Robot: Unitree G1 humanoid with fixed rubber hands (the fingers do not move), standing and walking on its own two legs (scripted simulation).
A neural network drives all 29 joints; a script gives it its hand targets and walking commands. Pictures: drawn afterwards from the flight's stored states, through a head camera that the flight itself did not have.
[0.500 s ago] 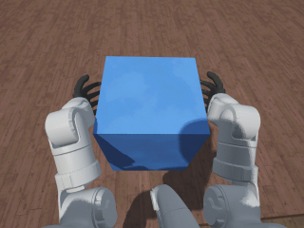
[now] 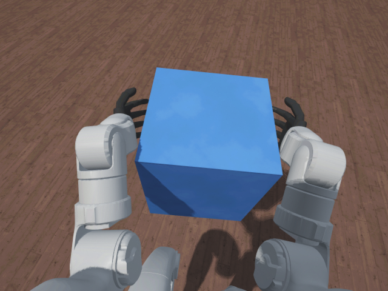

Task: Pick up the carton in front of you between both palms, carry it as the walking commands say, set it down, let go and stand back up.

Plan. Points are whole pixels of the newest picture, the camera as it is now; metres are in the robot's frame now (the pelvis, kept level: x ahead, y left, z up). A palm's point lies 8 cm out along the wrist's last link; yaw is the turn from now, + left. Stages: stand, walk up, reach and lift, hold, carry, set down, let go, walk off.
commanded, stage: carry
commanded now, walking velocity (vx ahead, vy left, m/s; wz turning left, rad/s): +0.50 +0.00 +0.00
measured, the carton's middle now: (203, 152) +0.36 +0.03 +0.08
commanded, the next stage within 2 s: none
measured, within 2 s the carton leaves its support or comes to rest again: neither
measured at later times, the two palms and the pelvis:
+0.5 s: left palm (157, 43) +0.64 +0.19 +0.15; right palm (273, 54) +0.63 -0.11 +0.16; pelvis +0.30 +0.04 +0.04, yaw -2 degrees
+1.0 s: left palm (182, 14) +0.86 +0.15 +0.14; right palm (275, 23) +0.86 -0.15 +0.14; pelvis +0.62 +0.00 +0.04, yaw +0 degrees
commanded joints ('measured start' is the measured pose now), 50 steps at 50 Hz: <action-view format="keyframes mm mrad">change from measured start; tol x16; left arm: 1 -677 -876 -627 -121 -289 -12 -119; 13 -544 -635 -411 39 -83 73 -54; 22 -624 -966 -571 8 -162 -38 -110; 38 103 -956 -762 -318 -170 -104 -180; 50 318 -801 -829 -595 -228 -43 -212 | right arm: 1 -587 698 657 16 208 10 1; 14 -653 631 582 213 281 67 -20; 20 -699 866 642 103 291 -10 27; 43 129 969 1013 -386 365 -94 121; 50 281 782 978 -458 321 -34 99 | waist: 1 -57 -83 -458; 10 -84 -165 -342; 12 -143 -89 -447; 14 -135 314 -531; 18 -149 47 -464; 32 -133 168 -398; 36 -88 -315 -582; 40 -93 -62 -455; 50 -95 -162 -244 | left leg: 1 -77 85 -15 -249 111 -7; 11 436 -41 219 -1034 309 -51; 12 647 -2 171 -1012 284 -38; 14 1019 405 -539 -1115 295 154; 23 868 282 -125 -1247 243 73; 33 861 177 135 -1000 661 -34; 34 701 165 162 -863 608 -67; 36 159 5 128 -425 15 -126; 38 -16 50 22 -241 -143 -97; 50 259 59 177 -927 288 -113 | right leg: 1 436 -257 365 -288 274 -164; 7 401 -185 160 -385 297 -81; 11 428 -153 55 -172 611 6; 14 -180 45 64 416 -113 108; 16 -317 -13 170 583 -169 62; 31 -49 -30 -18 -291 249 107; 34 408 -56 -13 -347 247 55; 36 859 -423 577 -375 251 -137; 39 749 -403 460 -396 438 -117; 50 445 -249 69 -530 331 -8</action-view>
